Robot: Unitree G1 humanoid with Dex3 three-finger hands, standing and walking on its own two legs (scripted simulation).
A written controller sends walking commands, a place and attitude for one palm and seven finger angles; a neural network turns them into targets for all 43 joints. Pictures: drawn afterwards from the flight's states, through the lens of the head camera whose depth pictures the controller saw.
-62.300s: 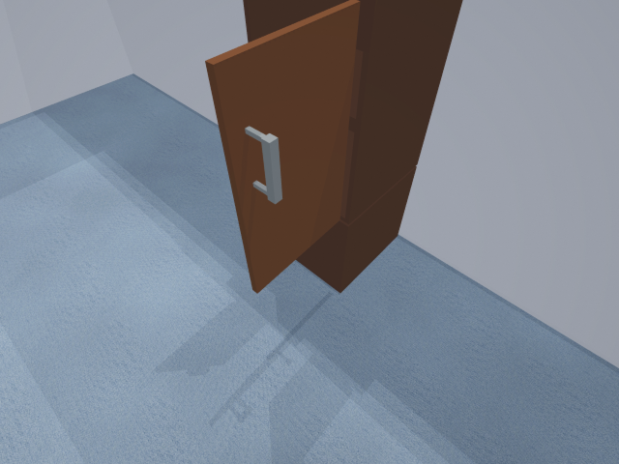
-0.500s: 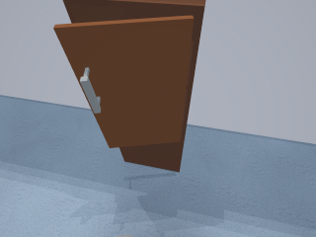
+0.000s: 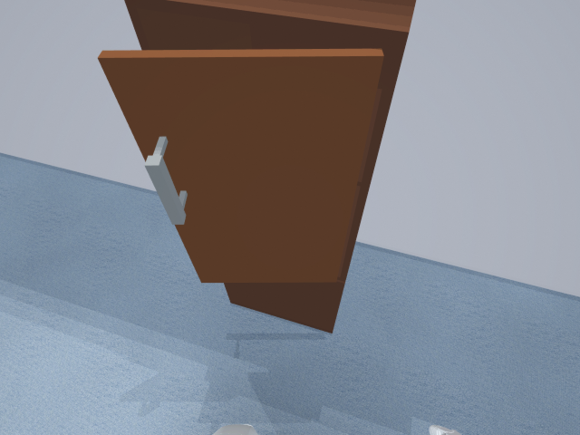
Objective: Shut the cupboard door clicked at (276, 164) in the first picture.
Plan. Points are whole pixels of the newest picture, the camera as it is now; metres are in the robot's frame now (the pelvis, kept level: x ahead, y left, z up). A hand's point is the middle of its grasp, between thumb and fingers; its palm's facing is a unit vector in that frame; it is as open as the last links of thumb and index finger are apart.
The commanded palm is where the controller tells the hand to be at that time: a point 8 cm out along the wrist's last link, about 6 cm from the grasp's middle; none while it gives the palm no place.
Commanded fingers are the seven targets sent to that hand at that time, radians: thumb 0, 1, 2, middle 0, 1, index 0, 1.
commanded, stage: come to a stop and stand still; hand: left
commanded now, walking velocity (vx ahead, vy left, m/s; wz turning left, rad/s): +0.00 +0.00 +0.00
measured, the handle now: (170, 182) +0.45 +0.23 +0.07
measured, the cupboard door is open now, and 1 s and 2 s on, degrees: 17 17 17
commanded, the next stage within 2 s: look again from close up in 0.78 s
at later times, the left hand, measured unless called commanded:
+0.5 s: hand out of the picture +0.00 +0.22 -0.17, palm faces +0.00 -0.99 -0.16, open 7.3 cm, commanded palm none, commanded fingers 0.00 0.90 0.90 -0.20 -0.30 -0.20 -0.30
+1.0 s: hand out of the picture -0.06 +0.21 -0.17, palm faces +0.00 -0.99 -0.16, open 7.4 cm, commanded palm none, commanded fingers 0.00 0.90 0.90 -0.20 -0.30 -0.20 -0.30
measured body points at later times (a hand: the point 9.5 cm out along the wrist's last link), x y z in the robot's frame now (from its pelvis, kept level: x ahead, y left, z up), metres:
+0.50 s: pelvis -0.02 +0.04 +0.01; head -0.02 +0.07 +0.46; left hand +0.00 +0.27 -0.16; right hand -0.02 -0.18 -0.14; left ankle -0.04 +0.14 -0.73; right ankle -0.04 -0.10 -0.73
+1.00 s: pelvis -0.04 +0.05 +0.01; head -0.03 +0.06 +0.46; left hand -0.06 +0.26 -0.16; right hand -0.05 -0.16 -0.15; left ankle -0.04 +0.14 -0.73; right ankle -0.04 -0.10 -0.73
